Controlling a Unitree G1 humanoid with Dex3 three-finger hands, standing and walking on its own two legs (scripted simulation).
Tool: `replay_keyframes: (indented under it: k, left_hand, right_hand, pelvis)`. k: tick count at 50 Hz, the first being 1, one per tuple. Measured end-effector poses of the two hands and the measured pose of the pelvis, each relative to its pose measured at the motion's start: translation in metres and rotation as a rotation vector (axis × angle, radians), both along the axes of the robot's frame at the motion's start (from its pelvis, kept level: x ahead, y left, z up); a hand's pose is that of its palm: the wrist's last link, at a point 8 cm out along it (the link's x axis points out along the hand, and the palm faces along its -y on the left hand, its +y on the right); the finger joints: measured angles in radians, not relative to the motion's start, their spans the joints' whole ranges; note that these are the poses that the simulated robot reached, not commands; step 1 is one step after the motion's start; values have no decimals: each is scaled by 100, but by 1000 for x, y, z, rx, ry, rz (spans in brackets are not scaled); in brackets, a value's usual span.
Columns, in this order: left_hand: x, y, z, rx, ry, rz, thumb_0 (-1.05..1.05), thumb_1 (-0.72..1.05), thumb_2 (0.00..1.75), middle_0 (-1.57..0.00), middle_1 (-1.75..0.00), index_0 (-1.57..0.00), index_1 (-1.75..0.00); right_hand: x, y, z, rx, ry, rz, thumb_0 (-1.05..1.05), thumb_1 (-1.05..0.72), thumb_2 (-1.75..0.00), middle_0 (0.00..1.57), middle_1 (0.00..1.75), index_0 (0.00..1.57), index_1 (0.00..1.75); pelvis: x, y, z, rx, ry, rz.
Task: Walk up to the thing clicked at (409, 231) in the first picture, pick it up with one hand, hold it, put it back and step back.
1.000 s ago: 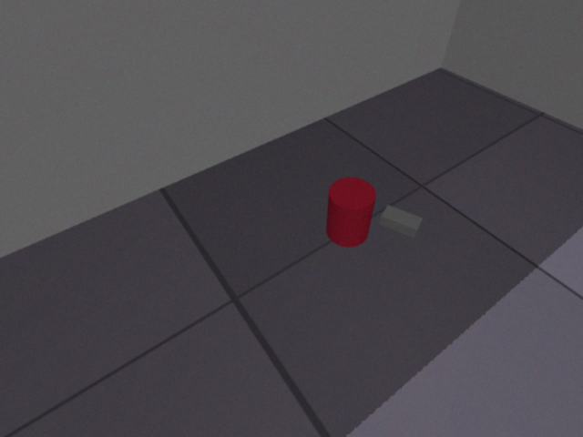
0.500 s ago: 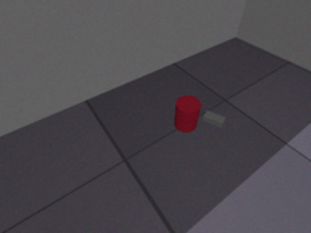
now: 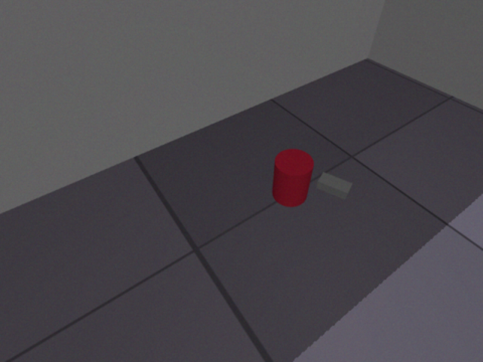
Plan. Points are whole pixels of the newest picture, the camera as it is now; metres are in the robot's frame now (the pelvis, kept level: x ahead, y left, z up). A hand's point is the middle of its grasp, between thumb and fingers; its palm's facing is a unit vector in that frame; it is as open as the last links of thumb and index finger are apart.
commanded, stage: stand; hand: left
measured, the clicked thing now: (334, 185) +1.11 -0.46 -0.75
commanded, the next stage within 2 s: walk up in 0.12 s
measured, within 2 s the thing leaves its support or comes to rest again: neither
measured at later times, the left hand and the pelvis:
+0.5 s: hand (166, 346) +0.20 +0.18 -0.15, palm faces -0.24 -0.88 -0.41, open 7.4 cm; pelvis +0.06 -0.10 -0.04, yaw -14 degrees
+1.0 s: hand (241, 254) +0.40 +0.03 -0.17, palm faces -0.48 -0.82 -0.32, open 7.4 cm; pelvis +0.23 -0.18 -0.02, yaw -25 degrees
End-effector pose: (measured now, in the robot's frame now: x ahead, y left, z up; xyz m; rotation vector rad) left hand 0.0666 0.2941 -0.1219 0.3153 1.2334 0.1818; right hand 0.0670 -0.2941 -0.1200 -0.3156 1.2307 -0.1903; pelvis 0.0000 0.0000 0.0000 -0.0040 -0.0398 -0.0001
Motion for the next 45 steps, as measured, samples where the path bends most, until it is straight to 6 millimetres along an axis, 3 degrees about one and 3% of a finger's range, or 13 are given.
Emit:
replay_keyframes:
  k: [7, 10, 17, 23, 26, 28, 33, 37, 41, 45]
  left_hand:
    - [1, 2, 1, -4, -6, -5, 1, 90, 90, -20, -30, -20, -30]
    - [7, 4, 1, -4, 23, -58, 1, 90, 90, -20, -30, -20, -30]
    - [54, -7, 16, 16, 7, -147, 1, 90, 90, -20, -30, -20, -30]
    - [114, -53, 17, 59, -36, -238, 1, 91, 90, -20, -30, -20, -30]
    - [139, -83, 10, 79, -85, -257, 1, 91, 90, -20, -30, -20, -30]
    - [147, -103, 7, 69, -109, -255, 1, 91, 90, -20, -30, -20, -30]
    - [154, -141, 9, 24, -41, -264, 0, 90, 90, -20, -30, -20, -30]
    - [173, -159, 4, 0, -4, -289, 1, 90, 90, -21, -30, -20, -30]
    - [211, -171, -7, -27, -3, -327, 1, 90, 90, -21, -30, -20, -30]
    - [268, -182, -24, -36, -19, -389, 1, 90, 90, -21, -30, -20, -30]
  right_hand:
    - [2, 0, 1, 2, -18, -3, 1, -90, -90, 20, 30, 20, 29]
    - [0, -12, 4, -7, -106, -51, 1, -90, -90, 20, 30, 20, 30]
    - [-33, -75, 14, -92, -111, -153, 1, -90, -90, 21, 30, 20, 30]
    - [-42, -143, -5, -124, -89, -236, 1, -90, -90, 20, 30, 20, 30]
    - [-32, -175, -25, -131, -68, -248, 1, -90, -90, 20, 30, 20, 30]
    - [-19, -183, -30, -112, -58, -246, 1, -90, -90, 20, 30, 20, 29]
    - [21, -183, -14, -45, -118, -245, 1, -90, -90, 20, 29, 20, 29]
    - [42, -182, -1, -26, -132, -242, 1, -90, -90, 20, 30, 20, 29]
    - [58, -187, 7, -51, -113, -262, 1, -90, -90, 20, 30, 20, 30]
    - [71, -195, 9, -114, -124, -307, 1, -90, -90, 20, 30, 20, 30]
  pelvis:
    - [0, 0, -1, 4, 0, -11]
    - [0, -4, -5, 19, 1, -80]
    - [18, -34, -7, 27, -14, -158]
    - [48, -82, -27, 50, -25, -231]
    - [64, -109, -43, 8, -24, -240]
    - [72, -121, -44, 6, -25, -258]
    - [99, -140, -24, -2, -22, -309]
    - [128, -155, -17, -7, -15, -342]
    - [162, -163, -19, -22, -5, -363]
    - [198, -167, -31, 4, -4, -389]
